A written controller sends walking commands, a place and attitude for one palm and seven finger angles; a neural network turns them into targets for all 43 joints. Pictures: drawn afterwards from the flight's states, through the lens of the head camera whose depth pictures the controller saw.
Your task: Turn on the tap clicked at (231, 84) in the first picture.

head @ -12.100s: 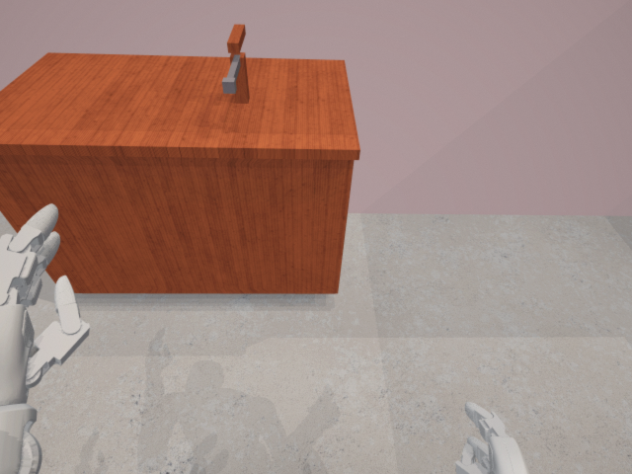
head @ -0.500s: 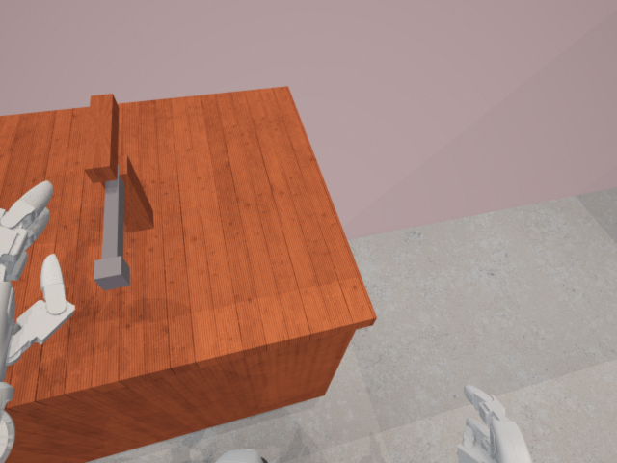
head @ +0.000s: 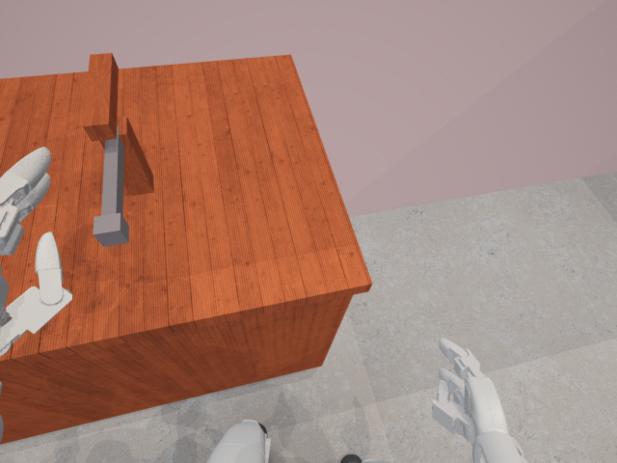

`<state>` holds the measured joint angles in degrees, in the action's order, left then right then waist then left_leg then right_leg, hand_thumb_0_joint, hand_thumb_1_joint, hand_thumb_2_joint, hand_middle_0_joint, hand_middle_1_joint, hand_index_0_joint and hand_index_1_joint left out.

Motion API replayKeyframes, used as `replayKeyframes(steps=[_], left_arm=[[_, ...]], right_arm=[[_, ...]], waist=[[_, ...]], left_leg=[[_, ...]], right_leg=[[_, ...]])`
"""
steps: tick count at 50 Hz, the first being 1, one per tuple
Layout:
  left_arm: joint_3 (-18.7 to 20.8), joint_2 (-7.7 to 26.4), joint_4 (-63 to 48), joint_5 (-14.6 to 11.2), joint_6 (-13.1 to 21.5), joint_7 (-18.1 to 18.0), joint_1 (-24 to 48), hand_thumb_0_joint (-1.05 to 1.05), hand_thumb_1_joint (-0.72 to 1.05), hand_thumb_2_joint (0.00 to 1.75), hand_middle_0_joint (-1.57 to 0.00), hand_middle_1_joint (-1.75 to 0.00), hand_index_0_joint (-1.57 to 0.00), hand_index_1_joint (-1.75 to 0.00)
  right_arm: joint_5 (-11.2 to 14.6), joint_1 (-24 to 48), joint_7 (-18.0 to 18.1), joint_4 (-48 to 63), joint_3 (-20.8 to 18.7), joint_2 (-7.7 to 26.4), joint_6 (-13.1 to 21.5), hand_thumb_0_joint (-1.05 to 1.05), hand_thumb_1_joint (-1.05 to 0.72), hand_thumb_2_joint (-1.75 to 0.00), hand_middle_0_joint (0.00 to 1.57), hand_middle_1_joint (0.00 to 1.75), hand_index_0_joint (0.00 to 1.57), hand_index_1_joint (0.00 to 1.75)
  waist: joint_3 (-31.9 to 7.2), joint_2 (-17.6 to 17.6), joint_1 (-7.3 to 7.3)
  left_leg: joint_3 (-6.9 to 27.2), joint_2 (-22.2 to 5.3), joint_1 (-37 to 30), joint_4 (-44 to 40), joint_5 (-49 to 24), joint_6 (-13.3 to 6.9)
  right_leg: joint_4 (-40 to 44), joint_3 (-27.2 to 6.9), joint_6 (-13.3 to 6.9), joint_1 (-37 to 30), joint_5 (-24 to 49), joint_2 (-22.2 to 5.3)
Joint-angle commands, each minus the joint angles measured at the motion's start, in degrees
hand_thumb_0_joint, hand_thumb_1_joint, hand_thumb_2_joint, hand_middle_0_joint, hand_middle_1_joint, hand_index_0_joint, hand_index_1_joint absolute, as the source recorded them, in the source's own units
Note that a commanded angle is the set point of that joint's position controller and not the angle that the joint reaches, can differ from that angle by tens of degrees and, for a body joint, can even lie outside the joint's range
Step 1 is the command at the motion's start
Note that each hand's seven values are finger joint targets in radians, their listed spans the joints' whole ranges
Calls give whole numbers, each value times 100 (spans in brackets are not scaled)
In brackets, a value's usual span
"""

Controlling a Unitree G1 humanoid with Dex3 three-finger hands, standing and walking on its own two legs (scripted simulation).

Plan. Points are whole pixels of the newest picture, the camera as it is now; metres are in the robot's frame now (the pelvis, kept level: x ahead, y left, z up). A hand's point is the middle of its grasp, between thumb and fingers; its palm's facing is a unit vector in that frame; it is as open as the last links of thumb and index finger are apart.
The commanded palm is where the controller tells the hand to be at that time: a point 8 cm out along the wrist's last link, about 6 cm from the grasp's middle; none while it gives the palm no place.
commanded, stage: shuffle to correct the standing spot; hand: left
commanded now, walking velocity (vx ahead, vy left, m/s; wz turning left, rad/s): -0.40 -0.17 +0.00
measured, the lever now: (111, 230) +0.33 +0.27 +0.08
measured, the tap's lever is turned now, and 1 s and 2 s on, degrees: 0 0 0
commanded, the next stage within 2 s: come to a stop and stand still in 1.46 s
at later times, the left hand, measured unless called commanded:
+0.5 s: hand (56, 330) +0.19 +0.23 +0.16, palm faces +0.27 -0.83 -0.48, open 7.4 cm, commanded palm +0.14 +0.27 +0.18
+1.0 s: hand (75, 311) +0.21 +0.22 +0.17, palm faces +0.29 -0.82 -0.50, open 7.4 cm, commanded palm +0.15 +0.26 +0.18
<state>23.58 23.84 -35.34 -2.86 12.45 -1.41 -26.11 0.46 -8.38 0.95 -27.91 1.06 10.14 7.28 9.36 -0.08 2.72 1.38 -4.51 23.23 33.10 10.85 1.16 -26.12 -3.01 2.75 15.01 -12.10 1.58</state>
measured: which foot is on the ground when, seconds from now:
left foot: down 0.00-1.00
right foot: down 0.00-1.00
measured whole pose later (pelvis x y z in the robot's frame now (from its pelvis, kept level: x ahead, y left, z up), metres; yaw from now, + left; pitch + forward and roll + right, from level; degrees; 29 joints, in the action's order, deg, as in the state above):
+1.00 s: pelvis -0.01 -0.02 +0.00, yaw +1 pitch +1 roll -3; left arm 25.9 25.0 -37.2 -4.5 12.8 -2.4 -29.0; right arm 0.5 -11.6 2.3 -30.1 -0.4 10.5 8.7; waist 8.0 0.5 1.3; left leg 2.5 -6.1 25.2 34.6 10.9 2.6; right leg -30.3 -0.9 0.8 17.6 -13.8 2.8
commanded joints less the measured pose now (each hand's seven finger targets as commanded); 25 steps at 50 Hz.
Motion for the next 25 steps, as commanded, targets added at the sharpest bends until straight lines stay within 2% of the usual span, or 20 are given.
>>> replayKeyframes(steps=[1, 2, 4, 5, 6, 7, 9, 10, 11, 12, 14, 15, 16, 18, 19, 20, 21, 23, 24, 25], left_arm=[[743, 832, -1159, -187, 514, -23, -50, 0, 90, 90, -20, -30, -20, -30], [935, 1093, -1325, -189, 585, -6, 106, 0, 90, 90, -20, -30, -20, -30], [948, 1055, -1186, -239, 638, 38, -18, 0, 90, 90, -20, -30, -20, -30], [1177, 1231, -1042, -219, 590, -16, -156, 0, 90, 90, -20, -30, -20, -30], [871, 934, -1047, -253, 573, 29, -169, 0, 90, 90, -20, -30, -20, -30], [953, 1079, -1247, -254, 598, 33, 12, 0, 90, 90, -20, -30, -20, -30], [975, 1078, -1072, -260, 551, 28, -126, 0, 90, 90, -20, -30, -20, -30], [1152, 1220, -925, -233, 478, -32, -245, 0, 90, 90, -20, -30, -20, -30], [859, 958, -1011, -253, 473, -1, -200, 0, 90, 90, -20, -30, -20, -30], [942, 1087, -1111, -238, 471, -6, -115, 0, 90, 90, -20, -30, -20, -30], [883, 1030, -1073, -252, 437, -14, -183, 0, 90, 90, -20, -30, -20, -30], [1049, 1192, -987, -204, 368, -84, -238, 0, 90, 90, -20, -30, -20, -30], [790, 936, -1061, -235, 379, -71, -190, 0, 90, 90, -20, -30, -20, -30], [839, 1000, -1099, -213, 392, -96, -139, 0, 90, 90, -20, -30, -20, -30], [851, 1014, -1070, -202, 391, -108, -171, 0, 90, 90, -20, -30, -20, -30], [1005, 1182, -1109, -164, 369, -163, -164, 0, 90, 90, -20, -30, -20, -30], [779, 934, -1250, -192, 424, -129, -91, 0, 90, 90, -20, -30, -20, -30], [865, 1001, -1289, -164, 486, -116, -84, 0, 90, 90, -20, -30, -20, -30], [868, 993, -1286, -155, 509, -103, -66, 0, 90, 90, -20, -30, -20, -30], [1028, 1125, -1199, -132, 499, -128, -92, 0, 90, 90, -20, -30, -20, -30]], right_arm=[[-45, -2, 128, 703, -427, 727, 287, 0, -90, -90, 20, 30, 20, 30], [-34, 77, 158, 742, -461, 772, 355, 0, -90, -90, 20, 30, 20, 30], [-40, 8, 203, 689, -469, 762, 422, 0, -90, -90, 20, 30, 20, 30], [-24, 43, 223, 631, -497, 799, 412, 0, -90, -90, 20, 30, 20, 30], [-33, -39, 225, 658, -473, 768, 384, 0, -90, -90, 20, 30, 20, 30], [-9, 28, 243, 728, -503, 832, 430, 0, -90, -90, 20, 30, 20, 30], [-3, -26, 256, 698, -498, 828, 457, 0, -90, -90, 20, 30, 20, 30], [25, 21, 257, 665, -510, 865, 443, 0, -90, -90, 20, 30, 20, 30], [5, -86, 244, 665, -485, 845, 422, 0, -90, -90, 20, 30, 20, 30], [18, -33, 256, 701, -520, 867, 456, 0, -90, -90, 20, 30, 20, 30], [20, -104, 251, 664, -510, 856, 487, 0, -90, -90, 20, 30, 20, 30], [43, -41, 252, 618, -508, 883, 483, 0, -90, -90, 20, 30, 20, 30], [11, -126, 236, 592, -479, 862, 466, 0, -90, -90, 20, 30, 20, 30], [37, -115, 232, 619, -502, 876, 499, 0, -90, -90, 20, 30, 20, 30], [48, -133, 224, 620, -504, 878, 503, 0, -90, -90, 20, 30, 20, 30], [67, -46, 230, 628, -488, 881, 501, 0, -90, -90, 20, 30, 20, 30], [30, -126, 217, 622, -457, 858, 495, 0, -90, -90, 20, 30, 20, 30], [22, -116, 198, 658, -464, 836, 549, 0, -90, -90, 20, 30, 20, 30], [12, -135, 181, 657, -458, 829, 566, 0, -90, -90, 20, 30, 20, 30], [3, -74, 185, 622, -462, 822, 573, 0, -90, -90, 20, 30, 20, 30]], waist=[[-1573, 353, -144], [-1529, 410, -110], [-1566, 335, -127], [-1615, 467, -122], [-1602, 366, -168], [-1490, 476, -143], [-1377, 360, -142], [-1394, 310, -136], [-1425, 275, -171], [-1350, 292, -157], [-1317, 228, -174], [-1348, 244, -168], [-1360, 336, -198], [-1276, 542, -188], [-1252, 490, -185], [-1190, 576, -173], [-1154, 677, -186], [-1093, 918, -135], [-1094, 915, -118], [-1070, 981, -120]], left_leg=[[-34, -260, -828, -437, 266, -155], [-44, -258, -839, -408, 361, -149], [-17, -218, -837, -420, 707, -146], [7, -233, -905, -506, 840, -159], [14, -265, -819, -569, 1072, -184], [25, -268, -733, -585, 1320, -182], [32, -241, -622, -571, 1575, -186], [39, -218, -727, -585, 1594, -185], [19, -222, -693, -557, 1590, -206], [-2, -218, -714, -509, 1551, -204], [-24, -156, -701, -389, 1519, -190], [12, -157, -854, -454, 1452, -199], [46, -223, -790, -536, 1435, -236], [130, -316, -646, -646, 1522, -250], [141, -329, -590, -656, 1592, -253], [218, -340, -625, -790, 1567, -260], [283, -446, -487, -924, 1606, -293], [350, -582, -261, -993, 1562, -324], [351, -617, -178, -995, 1571, -327], [419, -653, -217, -1084, 1533, -334]], right_leg=[[312, 78, -415, 116, 664, -347], [295, 16, -431, 229, 612, -373], [283, 1, -469, 319, 341, -384], [283, -29, -448, 355, 159, -357], [280, 72, -375, 329, -111, -332], [298, 43, -381, 410, -388, -316], [383, 73, -381, 474, -795, -292], [437, -5, -393, 534, -871, -294], [423, 72, -372, 474, -881, -301], [444, 13, -377, 535, -849, -315], [446, -36, -427, 567, -841, -362], [443, -107, -432, 620, -792, -372], [386, 19, -379, 524, -736, -339], [308, 105, -341, 415, -781, -265], [303, 126, -334, 386, -827, -248], [311, 68, -342, 436, -793, -228], [227, 233, -289, 331, -749, -168], [52, 306, -269, 178, -634, -114], [-30, 339, -268, 127, -605, -95], [-52, 305, -274, 174, -548, -69]])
